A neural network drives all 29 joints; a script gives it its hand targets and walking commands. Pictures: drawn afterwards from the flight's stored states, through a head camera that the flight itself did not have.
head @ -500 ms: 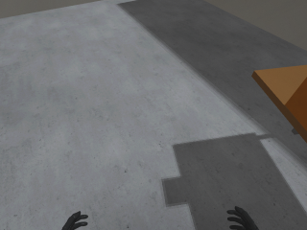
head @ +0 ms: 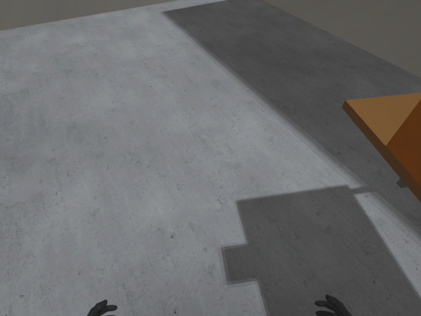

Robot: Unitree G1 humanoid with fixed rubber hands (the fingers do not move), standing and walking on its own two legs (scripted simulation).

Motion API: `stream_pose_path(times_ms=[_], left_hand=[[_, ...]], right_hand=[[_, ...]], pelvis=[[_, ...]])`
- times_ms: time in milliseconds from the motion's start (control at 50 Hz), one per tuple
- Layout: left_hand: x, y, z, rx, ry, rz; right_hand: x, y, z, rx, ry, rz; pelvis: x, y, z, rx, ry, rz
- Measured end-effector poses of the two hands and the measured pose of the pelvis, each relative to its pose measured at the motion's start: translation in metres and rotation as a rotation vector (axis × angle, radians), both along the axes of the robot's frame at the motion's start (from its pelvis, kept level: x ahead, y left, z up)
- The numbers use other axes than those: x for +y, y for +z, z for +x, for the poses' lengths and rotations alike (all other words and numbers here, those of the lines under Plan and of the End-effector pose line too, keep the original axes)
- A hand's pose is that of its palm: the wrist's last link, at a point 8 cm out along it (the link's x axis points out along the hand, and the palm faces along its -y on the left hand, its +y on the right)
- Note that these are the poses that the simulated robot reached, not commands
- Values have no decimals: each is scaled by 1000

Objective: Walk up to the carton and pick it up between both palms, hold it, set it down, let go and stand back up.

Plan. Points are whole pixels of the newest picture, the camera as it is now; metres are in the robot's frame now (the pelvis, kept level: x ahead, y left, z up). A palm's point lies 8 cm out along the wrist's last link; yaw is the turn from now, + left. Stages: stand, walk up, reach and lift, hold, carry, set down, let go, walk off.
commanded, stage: stand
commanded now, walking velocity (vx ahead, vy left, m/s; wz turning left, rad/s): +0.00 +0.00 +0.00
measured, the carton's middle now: out of the picture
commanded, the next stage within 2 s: walk up in 0.52 s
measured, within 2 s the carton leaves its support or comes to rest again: neither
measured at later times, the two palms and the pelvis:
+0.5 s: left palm out of the picture +0.09 +0.24 -0.10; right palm out of the picture +0.09 -0.25 -0.10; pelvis +0.00 +0.00 +0.00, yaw +0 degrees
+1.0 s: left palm (96, 311) +0.16 +0.22 -0.07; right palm out of the picture +0.03 -0.35 -0.12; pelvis +0.04 -0.05 +0.00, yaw -14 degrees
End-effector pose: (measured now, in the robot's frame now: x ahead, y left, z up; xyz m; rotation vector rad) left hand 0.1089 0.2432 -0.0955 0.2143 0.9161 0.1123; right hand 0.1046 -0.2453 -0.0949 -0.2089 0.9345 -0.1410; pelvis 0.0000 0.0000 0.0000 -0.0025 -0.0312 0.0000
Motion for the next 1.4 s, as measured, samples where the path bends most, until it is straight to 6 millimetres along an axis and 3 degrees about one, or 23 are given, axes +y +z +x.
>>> stream_pose_path(times_ms=[220,740,800,860,940,1020,1080,1140,1280,1340,1400], left_hand=[[2,-3,-15,37,11,9],[2,-3,-14,52,-12,13],[4,-3,-18,138,-89,41],[5,6,-8,206,-168,84],[-3,22,24,180,-191,115],[-28,28,62,125,-222,157],[-52,19,88,67,-230,206],[-79,7,92,69,-226,209],[-119,5,89,251,-302,161],[-126,3,109,285,-336,144],[-128,0,147,283,-374,139]], right_hand=[[-1,-4,-10,27,-8,5],[-7,-5,-19,53,-13,-9],[-20,-4,-22,8,-49,-34],[-41,-2,-40,0,-137,-53],[-75,-9,-68,76,-221,-60],[-114,-27,-75,104,-292,-43],[-147,-51,-65,99,-315,-33],[-163,-60,-43,99,-302,-9],[-162,-7,24,-55,-280,36],[-167,8,38,-71,-316,22],[-174,14,51,-66,-371,-5]], pelvis=[[-1,1,-1,1,0,1],[-2,1,1,-1,-18,6],[-3,1,4,-2,-109,10],[-11,6,11,-8,-152,-3],[-31,10,23,-20,-205,-4],[-60,0,42,-34,-260,15],[-89,-20,59,-38,-296,17],[-103,-28,69,-45,-329,-18],[-124,4,102,-47,-427,3],[-129,10,126,-34,-474,2],[-129,10,155,-18,-518,-11]])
